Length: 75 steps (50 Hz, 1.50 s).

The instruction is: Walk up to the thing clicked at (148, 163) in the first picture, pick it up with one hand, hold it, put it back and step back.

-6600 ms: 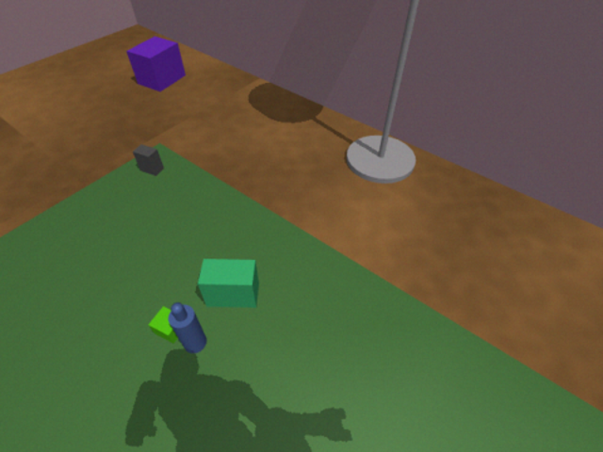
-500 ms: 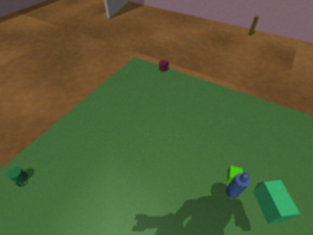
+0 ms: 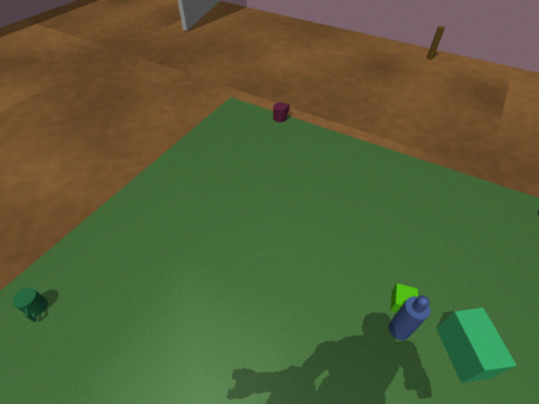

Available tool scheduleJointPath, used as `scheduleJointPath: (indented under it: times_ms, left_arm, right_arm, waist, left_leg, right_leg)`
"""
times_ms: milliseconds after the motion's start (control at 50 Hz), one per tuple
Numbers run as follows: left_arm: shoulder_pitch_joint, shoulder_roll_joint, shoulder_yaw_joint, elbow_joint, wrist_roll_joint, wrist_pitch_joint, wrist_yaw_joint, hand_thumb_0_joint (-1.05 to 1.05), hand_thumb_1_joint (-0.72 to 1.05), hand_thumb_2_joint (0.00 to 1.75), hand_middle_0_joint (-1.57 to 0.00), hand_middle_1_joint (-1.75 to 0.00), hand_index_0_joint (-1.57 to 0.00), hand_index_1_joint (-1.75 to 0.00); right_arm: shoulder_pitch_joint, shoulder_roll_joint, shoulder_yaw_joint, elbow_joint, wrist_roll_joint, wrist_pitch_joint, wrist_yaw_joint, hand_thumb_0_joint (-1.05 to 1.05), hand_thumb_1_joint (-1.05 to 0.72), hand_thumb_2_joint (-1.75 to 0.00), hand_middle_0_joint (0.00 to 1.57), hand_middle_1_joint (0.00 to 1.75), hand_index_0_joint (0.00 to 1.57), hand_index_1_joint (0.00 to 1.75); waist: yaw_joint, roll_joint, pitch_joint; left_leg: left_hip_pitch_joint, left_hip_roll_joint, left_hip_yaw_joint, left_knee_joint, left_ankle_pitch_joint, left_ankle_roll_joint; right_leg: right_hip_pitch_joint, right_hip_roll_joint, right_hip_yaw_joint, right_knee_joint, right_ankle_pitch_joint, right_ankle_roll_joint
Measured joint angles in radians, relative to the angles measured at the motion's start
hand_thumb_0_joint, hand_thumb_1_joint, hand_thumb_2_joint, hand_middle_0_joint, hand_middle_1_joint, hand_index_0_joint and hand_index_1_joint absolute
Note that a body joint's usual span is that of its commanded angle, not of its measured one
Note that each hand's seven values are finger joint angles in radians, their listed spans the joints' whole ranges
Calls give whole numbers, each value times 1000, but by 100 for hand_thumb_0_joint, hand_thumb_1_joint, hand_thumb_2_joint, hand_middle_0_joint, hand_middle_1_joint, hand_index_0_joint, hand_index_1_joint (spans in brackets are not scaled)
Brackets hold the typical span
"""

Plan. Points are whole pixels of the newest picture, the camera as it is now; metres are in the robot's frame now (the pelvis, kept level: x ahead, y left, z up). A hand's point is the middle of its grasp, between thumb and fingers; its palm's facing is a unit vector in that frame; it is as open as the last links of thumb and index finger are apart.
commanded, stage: stand
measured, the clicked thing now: out of the picture +1.03 -1.33 -0.72
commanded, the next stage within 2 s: walk up in 0.12 s
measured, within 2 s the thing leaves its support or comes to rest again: neither
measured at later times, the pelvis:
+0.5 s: pelvis +0.07 +0.08 -0.03, yaw +5 degrees
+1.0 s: pelvis +0.27 +0.05 -0.03, yaw -4 degrees
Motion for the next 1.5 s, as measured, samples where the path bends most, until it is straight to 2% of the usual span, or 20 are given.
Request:
scheduleJointPath:
  times_ms: [140, 200, 240, 300, 380, 420, 460, 520, 560, 660, 740, 840, 900, 940, 1000, 1060, 1220, 1340, 1400, 1500]
  left_arm:
    - [2, 0, 9, -11, 4, -2, -6, 0, 91, 90, -20, -30, -20, -30]
    - [32, 2, 45, -52, 21, -21, -24, 0, 90, 90, -20, -30, -20, -30]
    - [59, 10, 64, -83, 29, -33, -28, 0, 90, 89, -20, -30, -20, -30]
    - [100, 23, 81, -107, 34, -42, -28, 0, 90, 89, -20, -30, -20, -30]
    - [144, 61, 92, -117, 37, -31, -37, 0, 90, 89, -20, -30, -20, -30]
    - [158, 82, 96, -122, 33, -18, -41, 0, 90, 90, -20, -30, -20, -30]
    - [165, 99, 100, -129, 33, -3, -38, 1, 90, 90, -20, -30, -20, -30]
    - [158, 94, 91, -128, 23, 21, -38, 1, 91, 90, -20, -30, -20, -30]
    - [146, 94, 85, -137, 13, 17, -44, 1, 91, 90, -20, -30, -20, -30]
    - [153, 86, 82, -171, 6, 7, -57, 1, 91, 90, -20, -30, -20, -30]
    - [201, 63, 72, -180, 4, 18, -72, 0, 91, 90, -20, -30, -20, -30]
    - [210, 45, 64, -181, 10, 18, -89, 1, 91, 90, -20, -30, -20, -30]
    - [214, 45, 66, -194, 12, -1, -87, 1, 91, 90, -20, -30, -20, -30]
    - [197, 30, 72, -205, 12, -24, -73, 1, 91, 90, -20, -30, -20, -30]
    - [195, 28, 75, -255, -2, -60, -49, 1, 91, 90, -20, -30, -20, -30]
    - [215, 17, 61, -283, -20, -73, -26, 0, 91, 90, -20, -30, -20, -30]
    - [286, 22, 31, -306, -4, -75, 2, 0, 90, 89, -20, -30, -20, -30]
    - [268, 64, 23, -346, -6, -48, 20, 0, 90, 89, -20, -30, -20, -30]
    - [199, 87, 33, -342, -19, -20, 42, 1, 90, 90, -20, -30, -20, -30]
    - [148, 101, 31, -330, -21, -5, 37, 0, 91, 90, -20, -30, -20, -30]
  right_arm:
    - [4, 1, -8, -12, -2, 2, 7, 1, -90, -89, 20, 30, 20, 30]
    - [55, -11, -33, -45, -18, 9, 30, 1, -90, -89, 20, 30, 20, 30]
    - [86, -21, -47, -56, -28, 20, 40, 1, -90, -89, 20, 30, 20, 30]
    - [106, -47, -69, -77, -30, 18, 56, 1, -90, -89, 20, 30, 20, 30]
    - [120, -70, -93, -123, -24, -1, 71, 1, -90, -89, 20, 30, 20, 30]
    - [132, -76, -106, -145, -26, -18, 72, 1, -90, -89, 20, 30, 20, 30]
    - [135, -70, -117, -161, -32, -35, 62, 1, -90, -89, 20, 30, 20, 30]
    - [154, -49, -109, -179, -24, -40, 54, 1, -90, -89, 20, 30, 20, 30]
    - [174, -28, -93, -183, -17, -39, 51, 1, -90, -89, 20, 30, 20, 30]
    - [222, -1, -70, -206, -11, -59, 45, 1, -90, -89, 20, 30, 20, 30]
    - [196, -12, -75, -236, -19, -60, 43, 1, -90, -89, 21, 30, 21, 30]
    - [164, -40, -79, -294, -17, -64, 44, 1, -90, -89, 21, 30, 21, 30]
    - [161, -62, -82, -313, -18, -50, 44, 1, -90, -89, 21, 30, 21, 30]
    - [153, -80, -87, -313, -16, -35, 36, 1, -90, -89, 21, 30, 20, 30]
    - [130, -70, -70, -307, -8, -10, 30, 1, -90, -89, 20, 30, 20, 30]
    - [93, -68, -56, -318, 4, -7, 32, 1, -90, -89, 20, 30, 20, 30]
    - [51, -76, -68, -373, -8, 6, 47, 1, -90, -89, 20, 30, 20, 30]
    - [50, -73, -84, -347, -8, -5, 31, 1, -90, -89, 20, 30, 20, 30]
    - [33, -38, -77, -338, -12, -9, 25, 1, -90, -89, 20, 30, 20, 30]
    - [26, -1, -47, -351, -3, -2, 24, 1, -90, -89, 20, 30, 20, 30]
  waist:
    - [-3, 1, -1]
    - [-1, 8, -19]
    - [17, -1, -28]
    - [37, 3, -16]
    - [35, 3, 12]
    - [25, -6, 21]
    - [25, -50, 38]
    - [-8, -55, 34]
    - [-17, -65, 33]
    - [-18, -78, 29]
    - [-4, -50, 28]
    - [-9, -10, 39]
    - [-5, 21, 25]
    - [0, 85, 37]
    - [36, 68, 53]
    - [52, 59, 74]
    - [36, 76, 73]
    - [34, 42, 69]
    - [32, -18, 107]
    - [2, -42, 126]
  left_leg:
    - [-10, -1, -4, 23, -25, 11]
    - [-86, 0, -6, 212, -202, 48]
    - [-165, -4, 20, 382, -242, 50]
    - [-246, 16, 28, 468, -251, 48]
    - [-275, 57, 27, 346, -178, 42]
    - [-255, 55, 38, 266, -53, 32]
    - [-256, 16, 73, 326, -24, 34]
    - [-242, -5, 69, 357, -89, 59]
    - [-197, -19, 64, 301, -81, 67]
    - [-77, -42, 72, 163, -57, 62]
    - [11, -25, 134, 107, -88, 58]
    - [66, -7, 192, 136, -177, 38]
    - [71, 20, 214, 222, -275, 19]
    - [32, 87, 188, 383, -333, 42]
    - [-118, 25, 92, 703, -349, 48]
    - [-262, 5, 61, 834, -304, 51]
    - [-427, 77, 17, 594, -120, 29]
    - [-333, 31, 43, 346, -2, 38]
    - [-336, 17, 79, 404, -62, 36]
    - [-308, 55, 110, 377, -62, 47]
  right_leg:
    - [-3, 0, -4, 11, -19, -3]
    - [-3, 0, -29, 51, -88, -24]
    - [8, -15, -39, 45, -71, -38]
    - [44, -27, -47, 23, -72, -33]
    - [79, -48, -67, 51, -119, 0]
    - [66, -73, -76, 148, -192, 9]
    - [-5, -120, -29, 365, -296, -30]
    - [-155, -49, 48, 682, -349, -58]
    - [-233, -27, 55, 758, -282, -61]
    - [-352, -44, 68, 681, -122, -31]
    - [-400, -67, 58, 545, -58, -2]
    - [-379, -97, 24, 372, -2, -14]
    - [-321, -84, -7, 324, -9, -25]
    - [-304, -36, -37, 366, -47, -21]
    - [-288, -27, -9, 397, -103, -33]
    - [-222, -16, 25, 312, -84, -35]
    - [-112, 29, 89, 221, -107, -17]
    - [-143, 27, 130, 387, -245, 21]
    - [-230, 32, 161, 609, -335, -12]
    - [-335, 53, 91, 802, -359, -31]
